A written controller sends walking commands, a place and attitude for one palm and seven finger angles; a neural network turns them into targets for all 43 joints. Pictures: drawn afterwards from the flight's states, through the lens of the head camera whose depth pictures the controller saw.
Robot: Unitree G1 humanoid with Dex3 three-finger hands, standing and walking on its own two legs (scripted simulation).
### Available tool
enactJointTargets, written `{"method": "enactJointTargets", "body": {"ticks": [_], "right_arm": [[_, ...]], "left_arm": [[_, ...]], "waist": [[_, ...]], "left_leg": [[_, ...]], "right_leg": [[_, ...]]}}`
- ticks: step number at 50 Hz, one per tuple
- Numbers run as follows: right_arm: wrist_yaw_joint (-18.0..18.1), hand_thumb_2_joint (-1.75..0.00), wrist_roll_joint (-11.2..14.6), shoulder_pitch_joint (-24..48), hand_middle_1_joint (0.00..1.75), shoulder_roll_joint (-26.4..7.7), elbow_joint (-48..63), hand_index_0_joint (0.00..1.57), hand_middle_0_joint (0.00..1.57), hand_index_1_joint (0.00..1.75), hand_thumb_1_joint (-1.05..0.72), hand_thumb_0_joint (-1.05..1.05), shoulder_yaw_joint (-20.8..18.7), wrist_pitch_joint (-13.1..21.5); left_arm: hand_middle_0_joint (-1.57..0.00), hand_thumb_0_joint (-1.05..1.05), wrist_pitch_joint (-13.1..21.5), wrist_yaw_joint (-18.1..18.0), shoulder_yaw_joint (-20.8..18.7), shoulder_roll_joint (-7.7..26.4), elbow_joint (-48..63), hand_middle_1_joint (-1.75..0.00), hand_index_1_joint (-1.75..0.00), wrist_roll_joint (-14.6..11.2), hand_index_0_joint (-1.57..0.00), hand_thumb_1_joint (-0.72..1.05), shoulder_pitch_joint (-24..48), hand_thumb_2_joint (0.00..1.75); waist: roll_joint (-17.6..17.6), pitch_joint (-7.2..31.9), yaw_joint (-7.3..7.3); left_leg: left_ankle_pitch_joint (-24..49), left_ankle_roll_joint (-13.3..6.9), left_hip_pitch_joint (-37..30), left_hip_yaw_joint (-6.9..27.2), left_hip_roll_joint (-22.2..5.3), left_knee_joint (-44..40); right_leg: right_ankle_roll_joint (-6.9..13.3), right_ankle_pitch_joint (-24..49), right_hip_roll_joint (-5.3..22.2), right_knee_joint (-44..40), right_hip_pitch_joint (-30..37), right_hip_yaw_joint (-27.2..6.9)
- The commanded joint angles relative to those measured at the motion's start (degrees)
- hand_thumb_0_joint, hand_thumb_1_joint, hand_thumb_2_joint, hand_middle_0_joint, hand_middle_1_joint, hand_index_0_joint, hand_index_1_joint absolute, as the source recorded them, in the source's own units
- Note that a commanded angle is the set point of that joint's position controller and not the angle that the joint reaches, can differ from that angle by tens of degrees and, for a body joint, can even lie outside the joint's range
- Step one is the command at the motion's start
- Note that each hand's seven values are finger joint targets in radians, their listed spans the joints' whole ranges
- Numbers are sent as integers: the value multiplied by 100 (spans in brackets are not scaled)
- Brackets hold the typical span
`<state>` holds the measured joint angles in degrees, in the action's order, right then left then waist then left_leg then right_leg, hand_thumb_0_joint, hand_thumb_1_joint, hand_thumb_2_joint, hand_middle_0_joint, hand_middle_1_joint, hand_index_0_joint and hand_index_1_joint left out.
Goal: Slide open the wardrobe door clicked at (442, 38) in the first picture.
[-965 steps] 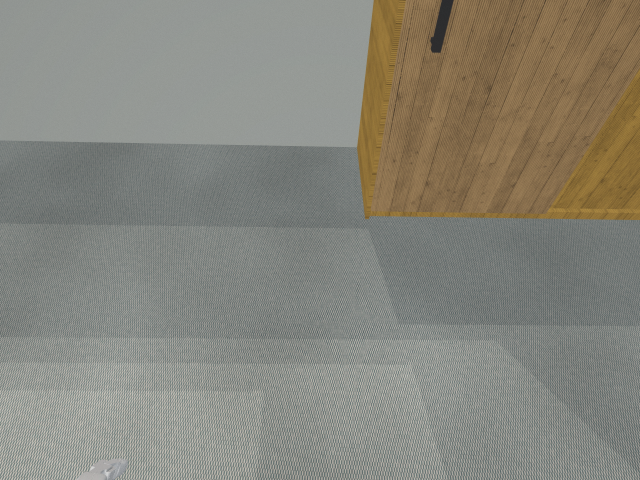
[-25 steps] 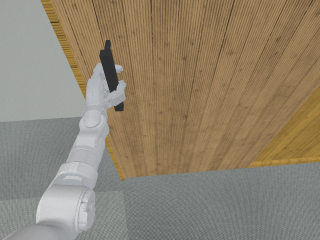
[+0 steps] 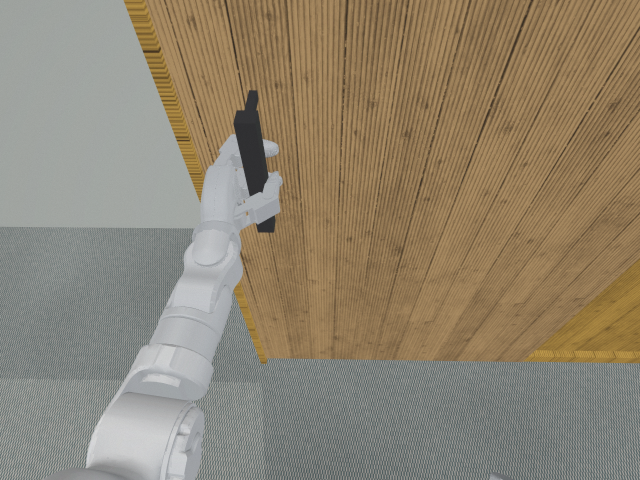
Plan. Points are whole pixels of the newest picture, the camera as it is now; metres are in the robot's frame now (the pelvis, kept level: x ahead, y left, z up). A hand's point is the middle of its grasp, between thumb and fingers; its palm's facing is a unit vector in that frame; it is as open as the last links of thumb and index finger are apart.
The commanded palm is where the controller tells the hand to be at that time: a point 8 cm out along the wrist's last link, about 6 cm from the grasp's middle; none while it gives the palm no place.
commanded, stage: tug the door sideways, standing still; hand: left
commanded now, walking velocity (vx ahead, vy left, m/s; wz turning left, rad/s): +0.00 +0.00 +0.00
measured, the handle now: (260, 167) +0.49 +0.09 +0.11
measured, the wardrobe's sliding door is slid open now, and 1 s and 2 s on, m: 0.00 0.00 0.11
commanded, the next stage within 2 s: step sideways, sliding the door along in 0.70 s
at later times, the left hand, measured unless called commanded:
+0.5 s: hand (274, 198) +0.43 +0.07 +0.12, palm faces +0.04 -1.00 -0.04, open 6.2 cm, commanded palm +0.41 +0.06 +0.12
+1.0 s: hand (270, 197) +0.43 +0.07 +0.12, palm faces -0.04 -1.00 -0.08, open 6.2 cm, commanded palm +0.42 +0.10 +0.12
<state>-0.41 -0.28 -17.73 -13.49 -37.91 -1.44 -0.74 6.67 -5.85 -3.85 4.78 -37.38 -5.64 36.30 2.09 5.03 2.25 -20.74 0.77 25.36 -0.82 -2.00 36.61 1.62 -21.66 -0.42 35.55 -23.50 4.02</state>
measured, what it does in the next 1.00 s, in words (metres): stands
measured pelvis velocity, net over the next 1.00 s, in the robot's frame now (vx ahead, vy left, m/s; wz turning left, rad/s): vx -0.03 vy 0.01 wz -0.03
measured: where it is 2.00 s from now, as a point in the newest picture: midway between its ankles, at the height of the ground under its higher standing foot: outside the picture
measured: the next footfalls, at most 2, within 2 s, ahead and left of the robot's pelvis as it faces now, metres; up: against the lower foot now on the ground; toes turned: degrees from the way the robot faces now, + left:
right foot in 1.60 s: +0.15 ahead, -0.31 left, +0.00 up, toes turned +6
left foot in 1.78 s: +0.03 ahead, -0.04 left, +0.00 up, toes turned +15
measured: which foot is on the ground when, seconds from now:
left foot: down 0.00-1.00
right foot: down 0.00-1.00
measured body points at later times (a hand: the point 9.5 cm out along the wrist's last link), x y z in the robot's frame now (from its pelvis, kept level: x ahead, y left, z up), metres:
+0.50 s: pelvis -0.03 +0.01 -0.01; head +0.02 +0.00 +0.44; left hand +0.42 +0.12 +0.12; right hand +0.00 -0.24 -0.14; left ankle -0.04 +0.13 -0.72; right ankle -0.05 -0.10 -0.72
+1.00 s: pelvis -0.03 +0.01 +0.00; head +0.02 -0.01 +0.44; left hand +0.43 +0.13 +0.12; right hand +0.04 -0.24 -0.14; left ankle -0.04 +0.13 -0.72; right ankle -0.05 -0.10 -0.72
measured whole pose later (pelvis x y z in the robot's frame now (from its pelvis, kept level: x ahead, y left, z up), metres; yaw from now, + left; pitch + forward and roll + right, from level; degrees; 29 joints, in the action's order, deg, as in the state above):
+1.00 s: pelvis -0.03 +0.01 +0.00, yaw -2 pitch +5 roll +0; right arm 4.7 1.4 -16.3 -12.3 -41.1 0.3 2.4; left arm 11.6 -6.0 -1.0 9.9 -54.6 -8.3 49.0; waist 1.9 -2.3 2.7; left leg -20.2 -0.2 23.1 -2.6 -1.8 38.6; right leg 0.6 -21.1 -0.1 41.9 -24.0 1.9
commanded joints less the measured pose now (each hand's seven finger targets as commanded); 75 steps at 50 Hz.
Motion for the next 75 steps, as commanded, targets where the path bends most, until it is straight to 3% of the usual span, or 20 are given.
{"method": "enactJointTargets", "body": {"ticks": [1,16,40,41,43,45,49,51,54,57,58,59,60,62,65,66,67,68,70,75], "right_arm": [[21,-90,-2,-554,30,-610,348,20,20,30,-90,0,-253,225],[-124,-90,-20,-662,30,-629,104,20,20,30,-90,0,-226,549],[-159,-90,-55,-895,30,-714,-175,20,20,30,-90,0,-207,850],[161,-90,162,-549,30,-1010,-114,20,20,30,-90,0,-307,619],[376,-90,245,-167,30,-594,133,20,20,30,-90,0,-79,506],[541,-90,277,-58,30,-639,174,20,20,30,-90,0,-66,490],[665,-90,155,96,30,-703,181,20,20,30,-90,0,-97,513],[658,-90,125,195,30,-674,164,20,20,30,-90,0,-66,483],[621,-90,149,261,30,-689,195,20,20,30,-90,0,-36,490],[666,-90,192,400,30,-639,241,20,20,30,-90,0,-35,574],[678,-90,236,395,30,-573,232,20,20,30,-90,0,-48,600],[682,-90,269,479,30,-515,302,20,20,30,-90,0,-85,596],[715,-90,295,804,30,-516,356,20,20,30,-90,0,-82,621],[722,-90,221,909,30,-356,335,20,20,30,-90,0,-8,742],[736,-90,128,849,30,-347,210,20,20,30,-90,0,-19,821],[719,-90,129,614,30,-509,175,20,20,30,-90,0,-137,794],[575,-90,136,570,30,-853,297,20,20,30,-90,0,-298,748],[323,-90,176,754,30,-811,402,20,20,30,-90,0,-258,644],[251,-90,146,729,30,-756,432,20,20,30,-90,0,-320,615],[282,-90,224,796,30,-790,722,20,20,30,-90,0,-298,612]], "left_arm": [[-45,0,472,104,524,-95,1040,-140,-140,145,-45,90,3032,90],[-45,0,1085,6,1315,-1018,63,-140,-140,97,-45,90,4231,90],[-45,0,1410,-155,1253,-934,-343,-140,-140,90,-45,90,5137,90],[-45,0,1305,-148,-369,1944,-252,-140,-140,375,-45,90,5233,90],[-45,0,1161,105,576,655,-13,-140,-140,208,-45,90,5130,90],[-45,0,1035,213,637,590,-77,-140,-140,89,-45,90,4754,90],[-45,0,858,356,708,508,50,-140,-140,-111,-45,90,4592,90],[-45,0,764,370,677,546,108,-140,-140,-142,-45,90,4592,90],[-45,0,684,376,867,280,255,-140,-140,-125,-45,90,4452,90],[-45,0,612,446,1131,74,495,-140,-140,-19,-45,90,4321,90],[-45,0,571,437,1182,48,590,-140,-140,13,-45,90,4219,90],[-45,0,523,439,1157,61,652,-140,-140,35,-45,90,4091,90],[-45,0,432,450,1272,-102,717,-140,-140,16,-45,90,4098,90],[-45,0,471,440,1617,-494,1241,-140,-140,68,-45,90,4266,90],[-45,0,656,388,1888,-670,1911,-140,-140,125,-45,90,4298,90],[-45,0,703,375,1914,-616,1921,-140,-140,61,-45,90,4121,90],[-45,0,728,450,1998,-687,2198,-140,-140,-38,-45,90,4116,90],[-45,0,670,505,1931,-762,2231,-140,-140,-68,-45,90,4229,90],[-45,0,651,548,1958,-783,2237,-140,-140,58,-45,90,4065,90],[-45,0,629,559,1775,-342,2788,-140,-140,177,-45,90,3633,90]], "waist": [[-249,2198,488],[-225,2127,756],[-116,2157,882],[-320,2430,227],[-98,2136,426],[156,1928,388],[740,1314,348],[689,1067,293],[513,1101,249],[78,1281,241],[-480,1365,199],[-1640,1419,85],[-1981,1202,-32],[-1239,930,-56],[-686,1291,193],[-236,1734,301],[1013,2185,223],[510,2193,102],[480,1683,223],[1094,1426,240]], "left_leg": [[3796,-233,-1578,63,193,225],[2462,-172,-1487,292,188,249],[2231,-107,-1508,394,147,259],[2018,-371,-1371,316,-157,-3],[1889,-401,-1386,119,-199,-303],[2118,-483,-1808,357,-485,-365],[3003,-1179,-2774,2051,-1772,-806],[3044,-1283,-2873,2164,-1939,-850],[3613,-1031,-2594,1404,-1709,-351],[3064,-580,-1597,391,-1064,244],[2611,-365,-1275,17,-705,796],[953,-77,-494,-231,-149,1668],[-770,0,318,-30,138,2330],[-1188,-31,684,86,21,2127],[1033,-63,-1293,-141,-430,-759],[3768,-362,-3145,333,-1092,-1336],[6965,-1095,-4802,2004,-2569,-658],[7056,-1275,-5087,1873,-2760,-439],[6222,-1332,-4700,1702,-2829,-287],[5606,-661,-3791,278,-1991,-341]], "right_leg": [[-123,4086,-115,-8,438,-121],[-68,2695,-201,19,-405,-38],[-52,2215,-217,117,-795,10],[-128,2043,198,-171,388,-276],[-129,2319,246,-263,840,-187],[-126,1909,164,70,648,-74],[-96,-254,-63,1348,-664,-277],[-35,-688,4,1480,-852,-414],[32,-10,-11,515,49,-270],[92,2191,281,-371,1525,-335],[246,2936,692,-672,1866,-743],[659,4194,1247,-975,2515,-1596],[1028,5466,1619,-995,2914,-2162],[1038,6151,1683,-571,3251,-1781],[412,5580,1135,477,2415,-677],[-46,4199,749,1328,989,-389],[-340,327,108,2688,-1013,-505],[-64,-1083,154,3169,-1228,-1051],[-100,-1149,383,2714,-1735,-1096],[-188,17,173,1018,-431,-127]]}}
